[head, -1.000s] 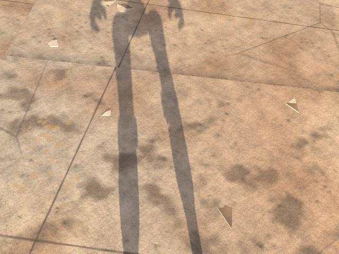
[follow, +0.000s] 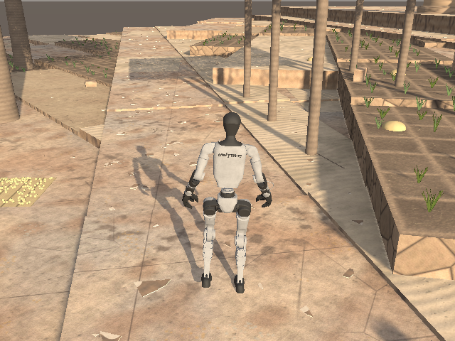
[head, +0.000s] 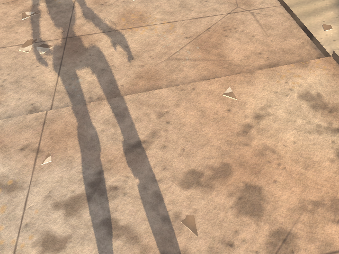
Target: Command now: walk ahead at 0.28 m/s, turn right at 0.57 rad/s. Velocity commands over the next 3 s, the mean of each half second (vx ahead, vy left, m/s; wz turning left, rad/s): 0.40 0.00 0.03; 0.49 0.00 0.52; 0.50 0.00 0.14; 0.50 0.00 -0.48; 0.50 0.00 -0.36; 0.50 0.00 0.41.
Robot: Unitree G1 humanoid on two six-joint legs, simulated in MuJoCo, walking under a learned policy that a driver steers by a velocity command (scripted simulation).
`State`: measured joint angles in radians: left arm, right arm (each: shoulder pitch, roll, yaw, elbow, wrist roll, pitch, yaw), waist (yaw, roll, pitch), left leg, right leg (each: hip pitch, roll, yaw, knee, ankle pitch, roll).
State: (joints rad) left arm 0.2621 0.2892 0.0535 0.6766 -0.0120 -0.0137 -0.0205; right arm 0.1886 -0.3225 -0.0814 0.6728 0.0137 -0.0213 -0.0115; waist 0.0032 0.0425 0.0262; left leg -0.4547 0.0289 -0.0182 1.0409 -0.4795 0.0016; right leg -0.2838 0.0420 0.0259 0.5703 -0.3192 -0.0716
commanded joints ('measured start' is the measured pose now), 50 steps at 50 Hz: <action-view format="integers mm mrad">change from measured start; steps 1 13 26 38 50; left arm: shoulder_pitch -2 143 -23 -240 1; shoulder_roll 166 183 155 90 97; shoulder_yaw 36 35 2 -14 22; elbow -70 32 -73 -125 -57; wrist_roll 3 6 -9 11 28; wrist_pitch -33 -55 -129 -110 -89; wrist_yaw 22 25 9 6 18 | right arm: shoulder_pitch -106 -242 128 159 87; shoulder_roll -124 -38 -131 -159 -110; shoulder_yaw -35 21 -17 -26 -8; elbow -104 -101 -46 1 -69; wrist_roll -21 15 0 21 9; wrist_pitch -53 -71 -51 -38 -16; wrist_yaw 5 56 40 -3 6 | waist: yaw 20 115 -71 -69 41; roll -167 -131 -33 33 -132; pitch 28 86 -104 -6 -37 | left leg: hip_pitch -306 -246 557 173 -264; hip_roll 48 37 213 64 49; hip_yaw -71 6 -486 -279 -122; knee -14 -447 -772 -795 198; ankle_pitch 175 473 218 386 146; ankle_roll -3 -16 300 205 -6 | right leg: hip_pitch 188 280 -493 -159 244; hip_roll -263 -273 -104 -40 -321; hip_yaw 461 171 83 38 330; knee -394 -419 678 -15 -315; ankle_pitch -217 163 -44 428 93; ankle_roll -164 -138 57 151 -100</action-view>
